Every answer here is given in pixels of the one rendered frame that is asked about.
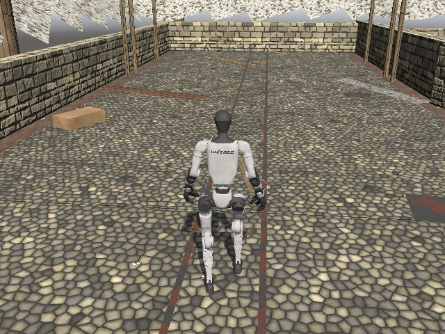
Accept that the robot left hand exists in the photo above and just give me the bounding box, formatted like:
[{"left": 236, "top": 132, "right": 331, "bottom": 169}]
[{"left": 183, "top": 189, "right": 200, "bottom": 203}]

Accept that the robot right hand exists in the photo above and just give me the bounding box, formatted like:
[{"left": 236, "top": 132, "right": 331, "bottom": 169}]
[{"left": 250, "top": 194, "right": 266, "bottom": 212}]

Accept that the right robot shin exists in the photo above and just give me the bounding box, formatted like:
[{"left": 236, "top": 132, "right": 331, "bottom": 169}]
[{"left": 234, "top": 221, "right": 243, "bottom": 264}]

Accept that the robot right upper arm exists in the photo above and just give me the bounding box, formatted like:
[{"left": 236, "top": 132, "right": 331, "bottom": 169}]
[{"left": 237, "top": 141, "right": 256, "bottom": 179}]

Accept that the right robot forearm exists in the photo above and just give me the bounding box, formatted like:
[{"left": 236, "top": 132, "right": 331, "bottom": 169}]
[{"left": 250, "top": 169, "right": 264, "bottom": 198}]

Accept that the left robot forearm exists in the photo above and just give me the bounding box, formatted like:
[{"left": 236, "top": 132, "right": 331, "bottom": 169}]
[{"left": 184, "top": 167, "right": 196, "bottom": 192}]

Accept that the robot left upper arm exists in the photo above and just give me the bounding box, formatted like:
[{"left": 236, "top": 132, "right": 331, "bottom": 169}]
[{"left": 189, "top": 140, "right": 209, "bottom": 177}]

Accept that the robot right thigh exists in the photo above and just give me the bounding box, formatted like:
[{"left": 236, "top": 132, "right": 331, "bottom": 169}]
[{"left": 231, "top": 193, "right": 245, "bottom": 233}]

